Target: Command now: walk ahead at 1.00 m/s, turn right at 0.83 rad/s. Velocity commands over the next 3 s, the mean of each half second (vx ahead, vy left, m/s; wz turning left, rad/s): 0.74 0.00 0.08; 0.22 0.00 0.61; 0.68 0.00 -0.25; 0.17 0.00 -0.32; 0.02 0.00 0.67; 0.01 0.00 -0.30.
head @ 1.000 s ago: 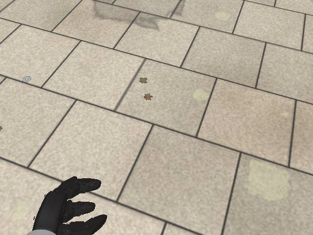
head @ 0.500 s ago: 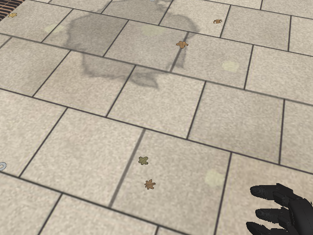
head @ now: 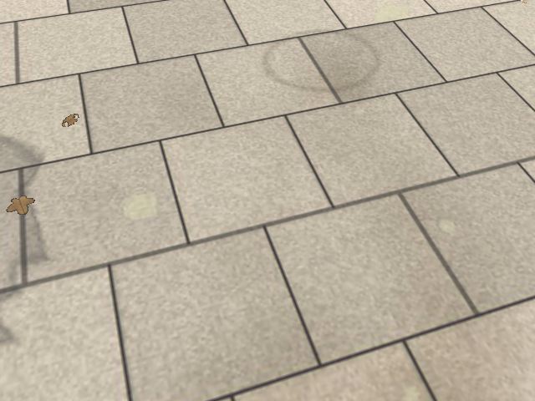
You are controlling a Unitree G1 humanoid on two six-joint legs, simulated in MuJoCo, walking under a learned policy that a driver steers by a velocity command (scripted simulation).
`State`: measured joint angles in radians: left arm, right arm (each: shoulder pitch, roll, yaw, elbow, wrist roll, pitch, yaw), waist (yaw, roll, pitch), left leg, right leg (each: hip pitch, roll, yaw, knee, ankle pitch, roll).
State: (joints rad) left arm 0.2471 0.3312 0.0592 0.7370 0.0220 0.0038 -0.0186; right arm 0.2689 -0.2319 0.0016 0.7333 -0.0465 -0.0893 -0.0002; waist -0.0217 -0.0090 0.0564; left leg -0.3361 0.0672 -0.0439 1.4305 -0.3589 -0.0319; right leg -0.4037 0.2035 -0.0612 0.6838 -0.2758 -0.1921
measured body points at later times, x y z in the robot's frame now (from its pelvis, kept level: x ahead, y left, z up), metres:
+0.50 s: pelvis +0.42 +0.08 +0.03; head +0.47 +0.08 +0.47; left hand +0.58 +0.35 -0.06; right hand +0.55 -0.19 -0.08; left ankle +0.50 +0.13 -0.71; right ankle +0.40 -0.08 -0.60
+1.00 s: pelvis +0.63 +0.08 +0.03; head +0.64 +0.07 +0.48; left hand +0.61 +0.37 -0.06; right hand +0.88 -0.10 -0.06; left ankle +0.53 +0.17 -0.65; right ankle +0.73 +0.01 -0.71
